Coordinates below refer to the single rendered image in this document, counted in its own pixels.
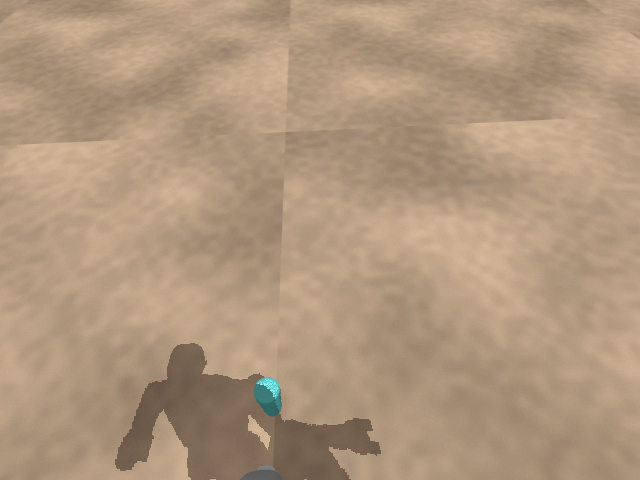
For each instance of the cup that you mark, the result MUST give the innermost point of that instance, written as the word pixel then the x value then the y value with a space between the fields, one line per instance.
pixel 267 394

